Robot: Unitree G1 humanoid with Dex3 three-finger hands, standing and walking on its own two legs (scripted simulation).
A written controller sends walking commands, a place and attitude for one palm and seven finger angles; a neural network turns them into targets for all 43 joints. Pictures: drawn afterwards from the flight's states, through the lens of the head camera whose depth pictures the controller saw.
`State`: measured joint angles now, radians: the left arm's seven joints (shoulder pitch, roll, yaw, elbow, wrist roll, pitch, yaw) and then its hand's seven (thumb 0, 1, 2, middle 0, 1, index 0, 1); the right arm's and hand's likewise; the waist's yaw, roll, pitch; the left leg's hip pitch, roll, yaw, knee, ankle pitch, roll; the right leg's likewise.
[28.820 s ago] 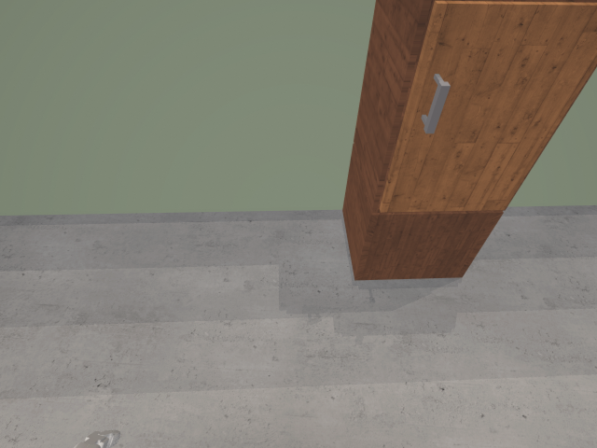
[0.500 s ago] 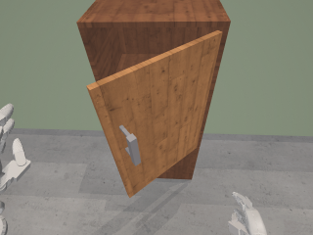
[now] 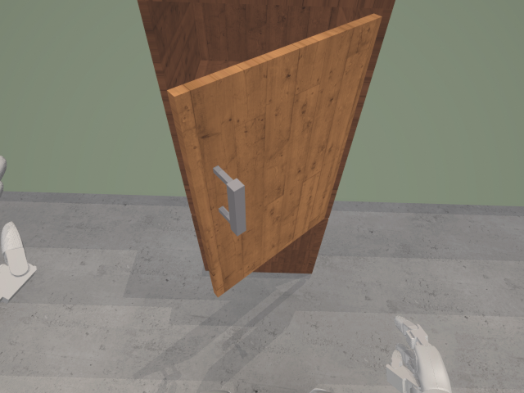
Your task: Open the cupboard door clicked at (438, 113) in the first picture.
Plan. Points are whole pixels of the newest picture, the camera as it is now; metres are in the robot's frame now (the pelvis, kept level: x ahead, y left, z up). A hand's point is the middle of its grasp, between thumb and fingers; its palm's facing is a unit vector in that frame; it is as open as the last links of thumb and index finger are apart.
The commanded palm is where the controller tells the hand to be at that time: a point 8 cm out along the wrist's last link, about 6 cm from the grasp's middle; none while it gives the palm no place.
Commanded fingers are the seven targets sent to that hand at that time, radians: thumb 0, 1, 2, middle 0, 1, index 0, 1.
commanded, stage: step back with the hand held close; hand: left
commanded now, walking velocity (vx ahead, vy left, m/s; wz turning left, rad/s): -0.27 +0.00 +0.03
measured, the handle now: (229, 201) +0.39 +0.09 +0.06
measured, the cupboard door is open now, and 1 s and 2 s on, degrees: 41 41 41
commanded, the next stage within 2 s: stop stepping back and stand still in 0.52 s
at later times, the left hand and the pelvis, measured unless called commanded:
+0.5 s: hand (0, 325) +0.14 +0.25 +0.18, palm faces +0.38 -0.82 -0.43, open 7.4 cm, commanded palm +0.07 +0.29 +0.19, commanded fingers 0.00 0.90 0.90 -0.20 -0.30 -0.20 -0.30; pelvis -0.08 +0.00 +0.02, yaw -1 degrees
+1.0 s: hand out of the picture +0.02 +0.23 +0.17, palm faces +0.35 -0.83 -0.44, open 7.4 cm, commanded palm -0.04 +0.27 +0.19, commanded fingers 0.00 0.90 0.90 -0.20 -0.30 -0.20 -0.30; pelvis -0.19 -0.02 +0.01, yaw -1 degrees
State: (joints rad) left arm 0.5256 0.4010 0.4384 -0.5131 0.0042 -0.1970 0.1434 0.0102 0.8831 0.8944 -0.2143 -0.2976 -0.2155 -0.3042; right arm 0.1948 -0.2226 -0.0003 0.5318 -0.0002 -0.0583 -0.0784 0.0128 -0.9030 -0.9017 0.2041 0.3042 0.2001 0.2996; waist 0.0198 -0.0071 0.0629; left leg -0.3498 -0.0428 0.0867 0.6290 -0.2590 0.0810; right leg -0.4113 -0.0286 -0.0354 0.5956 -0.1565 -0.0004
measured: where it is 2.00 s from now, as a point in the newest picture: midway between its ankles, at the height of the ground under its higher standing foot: outside the picture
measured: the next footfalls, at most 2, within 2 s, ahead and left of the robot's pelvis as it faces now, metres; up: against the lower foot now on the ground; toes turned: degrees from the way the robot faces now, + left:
right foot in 0.54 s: -0.16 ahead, -0.11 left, +0.00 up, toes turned +3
left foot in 0.74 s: -0.02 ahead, +0.07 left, +0.00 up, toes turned -2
